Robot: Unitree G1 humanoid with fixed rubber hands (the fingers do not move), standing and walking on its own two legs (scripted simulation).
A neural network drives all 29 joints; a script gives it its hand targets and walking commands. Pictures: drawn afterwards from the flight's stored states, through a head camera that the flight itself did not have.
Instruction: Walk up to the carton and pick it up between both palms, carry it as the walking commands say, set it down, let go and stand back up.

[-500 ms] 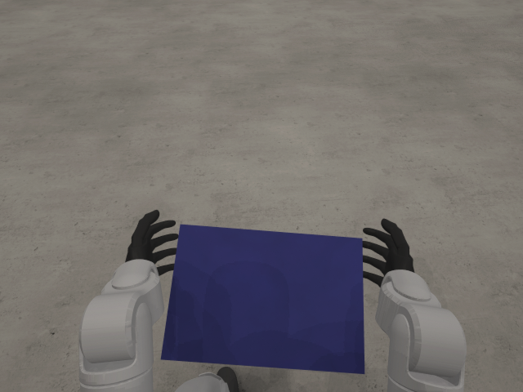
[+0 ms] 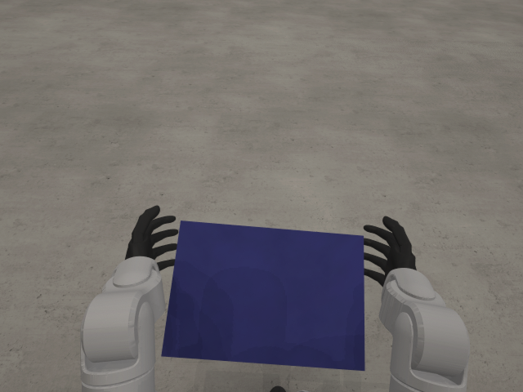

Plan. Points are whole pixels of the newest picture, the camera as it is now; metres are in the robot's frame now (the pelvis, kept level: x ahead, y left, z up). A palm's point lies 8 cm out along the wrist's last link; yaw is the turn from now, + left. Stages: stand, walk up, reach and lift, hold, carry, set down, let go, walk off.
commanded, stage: carry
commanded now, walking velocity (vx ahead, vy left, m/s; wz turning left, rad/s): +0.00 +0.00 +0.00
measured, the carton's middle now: (264, 289) +0.26 +0.01 +0.01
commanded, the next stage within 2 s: none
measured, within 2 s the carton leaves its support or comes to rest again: neither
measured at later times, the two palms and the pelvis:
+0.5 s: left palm (163, 172) +0.41 +0.18 +0.12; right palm (365, 184) +0.40 -0.15 +0.12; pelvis +0.16 +0.02 +0.02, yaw -1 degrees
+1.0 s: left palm (144, 169) +0.42 +0.21 +0.12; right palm (342, 180) +0.41 -0.11 +0.12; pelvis +0.17 +0.05 +0.01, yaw -1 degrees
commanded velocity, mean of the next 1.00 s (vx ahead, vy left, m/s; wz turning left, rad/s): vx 0.00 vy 0.00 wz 0.00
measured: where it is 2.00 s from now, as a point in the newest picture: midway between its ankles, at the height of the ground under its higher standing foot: outside the picture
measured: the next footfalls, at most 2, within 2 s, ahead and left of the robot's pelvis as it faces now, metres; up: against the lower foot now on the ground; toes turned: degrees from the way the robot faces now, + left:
left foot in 0.36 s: +0.18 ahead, +0.14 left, +0.00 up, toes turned -1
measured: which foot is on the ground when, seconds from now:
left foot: down 0.00-0.02, up 0.04-0.34, down 0.36-1.00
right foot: down 0.00-1.00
